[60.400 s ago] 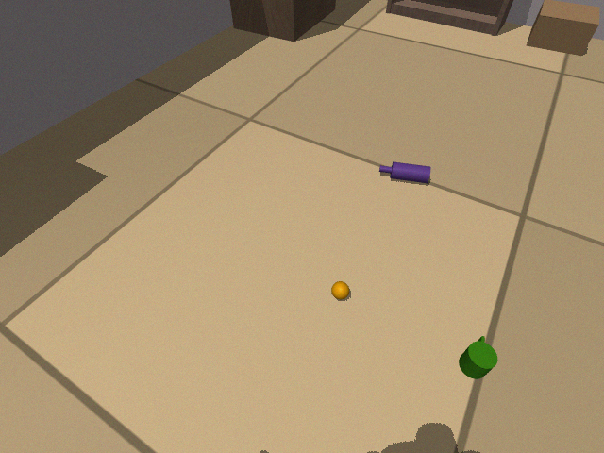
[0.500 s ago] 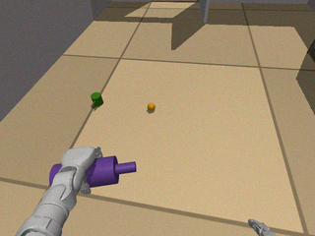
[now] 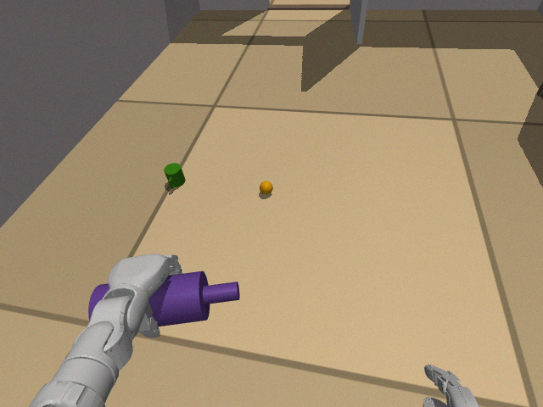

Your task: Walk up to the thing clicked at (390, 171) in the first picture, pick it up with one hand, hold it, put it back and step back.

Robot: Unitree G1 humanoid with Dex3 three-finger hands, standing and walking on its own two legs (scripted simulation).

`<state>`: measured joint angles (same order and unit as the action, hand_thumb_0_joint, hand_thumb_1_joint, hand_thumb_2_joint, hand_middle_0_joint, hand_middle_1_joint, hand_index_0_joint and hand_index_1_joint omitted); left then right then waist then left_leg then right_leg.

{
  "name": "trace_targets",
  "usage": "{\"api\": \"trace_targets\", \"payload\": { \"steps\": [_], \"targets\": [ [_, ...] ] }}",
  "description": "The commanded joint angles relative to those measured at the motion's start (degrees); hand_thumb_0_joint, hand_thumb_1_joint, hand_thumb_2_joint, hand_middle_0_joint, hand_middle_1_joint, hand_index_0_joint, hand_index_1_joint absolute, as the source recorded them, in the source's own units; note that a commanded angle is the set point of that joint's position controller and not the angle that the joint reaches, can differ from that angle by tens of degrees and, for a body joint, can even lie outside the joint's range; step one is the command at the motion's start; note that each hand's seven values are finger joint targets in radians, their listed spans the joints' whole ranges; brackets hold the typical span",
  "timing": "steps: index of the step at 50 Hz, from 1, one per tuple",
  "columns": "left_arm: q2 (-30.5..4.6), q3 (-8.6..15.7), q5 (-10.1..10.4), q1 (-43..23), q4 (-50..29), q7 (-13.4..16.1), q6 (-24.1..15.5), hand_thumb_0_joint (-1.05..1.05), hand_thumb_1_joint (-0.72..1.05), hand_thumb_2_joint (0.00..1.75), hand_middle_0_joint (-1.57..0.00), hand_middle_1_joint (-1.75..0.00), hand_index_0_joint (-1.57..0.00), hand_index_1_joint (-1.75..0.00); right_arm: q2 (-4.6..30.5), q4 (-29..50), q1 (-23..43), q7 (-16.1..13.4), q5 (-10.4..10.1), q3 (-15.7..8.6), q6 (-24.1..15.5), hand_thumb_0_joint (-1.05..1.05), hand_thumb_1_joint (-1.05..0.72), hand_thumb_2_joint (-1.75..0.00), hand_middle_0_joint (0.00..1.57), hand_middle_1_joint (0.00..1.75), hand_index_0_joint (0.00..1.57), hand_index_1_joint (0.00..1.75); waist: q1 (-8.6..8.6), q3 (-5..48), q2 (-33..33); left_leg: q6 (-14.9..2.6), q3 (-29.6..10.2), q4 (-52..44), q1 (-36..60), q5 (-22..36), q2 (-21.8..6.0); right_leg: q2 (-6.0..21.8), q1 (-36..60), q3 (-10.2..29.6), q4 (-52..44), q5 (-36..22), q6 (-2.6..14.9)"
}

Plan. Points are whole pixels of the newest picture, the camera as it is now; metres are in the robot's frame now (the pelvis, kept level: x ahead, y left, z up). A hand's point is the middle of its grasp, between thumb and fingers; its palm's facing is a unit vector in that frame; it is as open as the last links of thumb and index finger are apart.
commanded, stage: hold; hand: left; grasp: from above
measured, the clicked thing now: (170, 299) +0.31 +0.20 -0.06
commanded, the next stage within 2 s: crouch in 0.86 s
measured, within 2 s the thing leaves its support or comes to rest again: neither
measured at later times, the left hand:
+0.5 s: hand (149, 300) +0.30 +0.22 -0.03, palm faces -0.43 -0.07 -0.90, open 11.0 cm
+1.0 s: hand (151, 296) +0.30 +0.22 -0.03, palm faces -0.43 -0.07 -0.90, open 11.0 cm
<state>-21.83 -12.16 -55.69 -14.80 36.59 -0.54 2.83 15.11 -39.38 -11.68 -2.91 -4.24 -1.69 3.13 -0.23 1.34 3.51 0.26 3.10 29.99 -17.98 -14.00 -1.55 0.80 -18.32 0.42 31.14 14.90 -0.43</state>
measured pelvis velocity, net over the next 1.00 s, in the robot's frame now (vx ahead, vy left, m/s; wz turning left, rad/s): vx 0.01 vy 0.00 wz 0.00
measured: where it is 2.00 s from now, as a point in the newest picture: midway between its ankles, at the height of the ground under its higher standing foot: outside the picture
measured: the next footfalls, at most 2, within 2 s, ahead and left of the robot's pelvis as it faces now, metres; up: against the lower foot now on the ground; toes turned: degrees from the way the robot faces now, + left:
none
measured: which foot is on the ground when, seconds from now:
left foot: down 0.00-1.00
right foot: down 0.00-1.00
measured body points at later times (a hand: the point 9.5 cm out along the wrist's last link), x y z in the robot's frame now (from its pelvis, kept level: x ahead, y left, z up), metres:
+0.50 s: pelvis +0.00 +0.00 +0.00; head +0.02 -0.03 +0.45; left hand +0.31 +0.22 +0.02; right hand +0.16 -0.25 -0.11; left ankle +0.02 +0.12 -0.73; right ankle +0.01 -0.12 -0.73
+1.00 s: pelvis +0.01 +0.00 +0.01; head +0.02 -0.03 +0.45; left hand +0.32 +0.22 +0.02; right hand +0.16 -0.25 -0.11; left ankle +0.02 +0.12 -0.73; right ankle +0.01 -0.12 -0.73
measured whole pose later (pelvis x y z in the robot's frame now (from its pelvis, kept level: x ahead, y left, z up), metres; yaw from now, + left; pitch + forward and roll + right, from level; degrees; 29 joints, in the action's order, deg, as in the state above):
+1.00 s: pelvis +0.01 +0.00 +0.01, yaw +0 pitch +1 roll +0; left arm -21.7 -12.6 -56.2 -13.4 33.8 -1.9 2.8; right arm 15.0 -38.6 -10.8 -3.1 -4.7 -1.9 4.6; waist -0.9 0.5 3.4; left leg 0.3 3.2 26.0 -14.2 -13.1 -1.4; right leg 0.9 -14.6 0.5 27.3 14.0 -0.5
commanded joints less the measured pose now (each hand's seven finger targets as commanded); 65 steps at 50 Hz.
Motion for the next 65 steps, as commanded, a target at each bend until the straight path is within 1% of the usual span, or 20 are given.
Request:
{"api": "trace_targets", "payload": {
  "steps": [1,2,11,18,20,22,25,28,33,40,41,47,48,49,51,53,55,57,60,65],
  "targets": [
    [-12.8,5.9,0.1,-18.7,-11.9,1.5,-0.3,0.0,0.68,0.88,-1.0,-0.83,-1.02,-0.81,6.8,7.7,4.9,-0.6,0.0,-2.4,-2.3,0.0,-0.9,-0.9,0.2,0.3,0.2,0.3,-0.52,13.8,-2.8,-1.26,-0.4,-4.2,7.9,9.4,2.3,-2.0,4.4,0.4,-6.0,-9.0,0.61],
    [-12.0,5.5,-0.2,-17.6,-10.8,1.2,-0.1,0.0,0.67,0.9,-1.0,-0.82,-1.02,-0.8,6.8,7.8,4.6,-0.7,0.0,-2.3,-2.3,0.0,-0.9,-0.9,0.2,0.3,0.2,0.3,0.05,13.0,-3.7,-1.39,-0.4,-4.2,7.8,8.9,2.3,-2.0,3.9,0.5,-6.1,-8.7,0.55],
    [-12.9,6.5,-0.2,-16.0,-13.6,0.0,-0.1,0.0,0.65,0.84,-0.96,-0.83,-0.99,-0.8,6.5,8.6,6.0,-0.8,-0.2,-2.0,-2.1,0.0,-0.9,-0.9,0.2,0.3,0.2,0.3,-1.01,13.0,-3.1,-1.42,-0.3,-5.3,8.5,8.7,2.4,-1.9,5.3,0.5,-7.2,-8.0,0.64],
    [-11.0,4.6,-0.1,-16.9,-13.7,-0.1,-0.1,0.0,0.64,0.86,-0.95,-0.86,-0.98,-0.83,6.6,8.3,5.4,-0.9,-0.3,-2.2,-2.1,0.0,-0.9,-0.9,0.2,0.3,0.2,0.3,-0.16,13.1,-3.5,-1.25,-0.6,-5.6,9.8,11.0,2.1,-2.3,4.8,0.2,-6.8,-10.3,0.87],
    [-12.2,6.1,-0.1,-16.3,-13.6,0.3,-0.1,0.0,0.62,0.86,-0.94,-0.85,-0.96,-0.82,6.6,8.4,5.3,-0.9,-0.3,-2.1,-2.0,0.0,-0.9,-0.9,0.2,0.3,0.2,0.3,-0.73,13.2,-2.7,-1.09,-0.7,-5.8,9.7,11.2,1.9,-2.4,5.1,-0.2,-6.8,-9.9,1.08],
    [-12.4,6.2,-0.6,-17.4,-14.3,0.9,0.0,0.0,0.61,0.87,-0.94,-0.84,-0.97,-0.82,6.4,8.2,5.7,-0.8,-0.2,-2.1,-1.9,0.0,-0.9,-0.9,0.2,0.3,0.2,0.3,-1.02,13.9,-1.9,-0.95,-0.6,-5.8,10.3,12.1,2.1,-2.4,5.6,-0.2,-6.7,-10.6,1.1],
    [-12.0,5.5,-0.8,-18.9,-13.1,1.5,0.1,0.0,0.65,0.89,-0.97,-0.85,-0.99,-0.83,6.5,7.9,5.4,-0.8,-0.2,-2.1,-1.8,0.0,-0.9,-0.9,0.2,0.3,0.2,0.3,0.01,13.1,-2.7,-1.14,-0.6,-5.8,10.1,11.3,2.0,-2.3,5.0,0.0,-7.0,-10.4,1.04],
    [-13.6,7.1,-0.6,-18.6,-12.6,1.5,0.2,0.0,0.63,0.9,-0.96,-0.86,-0.98,-0.84,6.4,7.7,5.5,-0.8,-0.2,-2.1,-1.6,0.0,-0.9,-0.9,0.2,0.3,0.2,0.3,-0.8,13.9,-2.6,-1.21,-0.5,-5.7,10.5,12.2,2.1,-2.1,5.6,0.0,-7.2,-11.2,0.82],
    [-11.3,5.0,0.0,-16.0,-14.1,0.1,0.0,0.0,0.64,0.9,-0.97,-0.85,-0.99,-0.84,6.6,8.3,5.9,-0.7,-0.2,-2.6,-1.7,0.0,-0.9,-0.9,0.2,0.3,0.2,0.3,-0.84,14.6,-3.0,-1.27,-0.6,-5.8,11.1,13.4,2.2,-2.0,6.7,0.1,-7.3,-12.6,0.82],
    [-12.2,6.3,-0.3,-15.0,-12.9,0.0,0.0,0.0,0.64,0.88,-0.97,-0.84,-0.99,-0.82,6.3,8.5,5.4,-0.8,-0.4,-2.4,-1.2,0.0,-0.9,-0.9,0.2,0.3,0.2,0.3,-0.78,12.8,-4.3,-1.56,-0.1,-5.8,10.4,13.5,2.4,-1.8,6.3,0.1,-7.8,-13.5,0.59],
    [-12.5,6.1,-0.2,-17.1,-15.4,0.1,-0.2,0.0,0.64,0.89,-0.97,-0.85,-0.99,-0.83,6.5,8.6,5.2,-0.8,-0.4,-2.4,-1.2,0.0,-0.9,-0.9,0.2,0.3,0.2,0.3,-0.57,14.0,-3.4,-1.51,-0.1,-5.7,11.1,14.1,2.4,-1.8,6.4,0.2,-7.7,-14.0,0.66],
    [-11.2,5.2,-0.9,-16.9,-13.3,1.0,-0.4,0.0,0.62,0.91,-0.96,-0.86,-0.97,-0.84,6.7,8.4,4.9,-0.7,-0.3,-2.6,-1.0,0.0,-0.9,-0.9,0.2,0.3,0.2,0.3,-0.23,13.7,-2.5,-1.16,-0.4,-6.0,11.7,14.8,2.0,-2.3,6.3,-0.2,-7.0,-13.8,1.15],
    [-12.4,6.4,-1.1,-17.4,-13.2,1.3,-0.3,0.0,0.68,0.83,-0.96,-0.88,-1.01,-0.83,6.8,8.1,5.0,-0.7,-0.3,-2.8,-0.9,0.0,-0.91,-0.91,0.2,0.3,0.2,0.3,-0.72,14.0,-2.3,-1.13,-0.4,-6.0,11.8,15.2,2.1,-2.1,6.8,-0.2,-7.3,-14.3,1.05],
    [-12.1,5.7,-1.2,-19.2,-14.1,1.6,-0.4,0.0,0.6,0.82,-0.88,-0.84,-0.93,-0.8,6.7,7.9,4.9,-0.6,0.0,-2.7,-0.9,0.0,-0.87,-0.89,0.2,0.3,0.2,0.3,-0.11,14.4,-2.7,-1.23,-0.4,-5.7,12.0,14.9,2.1,-2.0,6.6,-0.1,-7.4,-14.2,0.91],
    [-11.5,5.7,-1.3,-17.7,-11.7,2.1,-0.1,0.0,0.61,0.86,-0.94,-0.8,-0.96,-0.78,6.5,7.7,4.9,-0.6,-0.1,-2.6,-0.9,0.0,-0.88,-0.9,0.2,0.3,0.2,0.3,-0.39,13.3,-3.6,-1.28,-0.3,-5.6,11.1,14.5,2.3,-2.0,6.2,-0.1,-7.6,-14.0,0.72],
    [-8.7,4.0,-1.2,-14.7,-7.7,2.6,-0.2,0.0,0.62,0.88,-0.96,-0.79,-0.97,-0.78,6.5,7.8,4.7,-0.4,-0.1,-2.5,-0.8,0.0,-0.88,-0.9,0.2,0.3,0.2,0.3,0.23,9.6,-5.8,-1.26,-0.5,-5.9,9.0,11.7,2.2,-2.0,4.7,-0.3,-8.0,-11.0,0.87],
    [-9.1,4.3,-1.6,-14.8,-6.2,3.4,-0.7,0.0,0.63,0.84,-0.96,-0.77,-0.98,-0.76,6.7,7.7,4.2,-0.3,0.1,-2.8,-0.7,0.0,-0.88,-0.9,0.2,0.3,0.2,0.3,0.19,9.8,-5.9,-1.24,-0.6,-5.6,8.2,11.2,2.2,-2.0,3.9,-0.5,-7.6,-10.5,1.0],
    [-8.1,3.4,-2.3,-15.3,-3.3,4.6,-1.3,0.0,0.62,0.84,-0.96,-0.76,-0.98,-0.75,6.7,7.5,3.4,-0.1,0.3,-2.8,-0.5,0.0,-0.88,-0.9,0.2,0.3,0.2,0.3,1.34,9.1,-7.4,-1.43,-0.6,-4.4,6.9,10.5,2.3,-1.8,2.6,-0.3,-6.7,-10.2,0.84],
    [-8.5,4.0,-3.5,-18.5,1.7,7.6,-2.4,0.0,0.64,0.86,-1.0,-0.74,-1.0,-0.73,6.6,6.4,2.3,0.2,0.9,-2.9,-0.2,0.0,-0.88,-0.9,0.2,0.3,0.2,0.3,2.0,9.6,-7.7,-1.53,-0.5,-0.4,2.5,9.7,2.8,-1.3,-0.8,-0.2,-3.8,-10.3,0.46],
    [-8.8,4.6,-7.0,-28.2,8.7,15.1,-4.3,0.0,0.61,0.78,-0.96,-0.73,-0.98,-0.72,7.7,3.8,-1.3,1.2,2.6,-4.0,-0.6,0.0,-0.89,-0.9,0.2,0.3,0.2,0.3,4.55,17.4,-4.3,-0.71,-0.7,13.2,-7.4,9.0,2.4,-1.7,-13.5,-0.3,9.2,-9.6,1.02]
  ]
}}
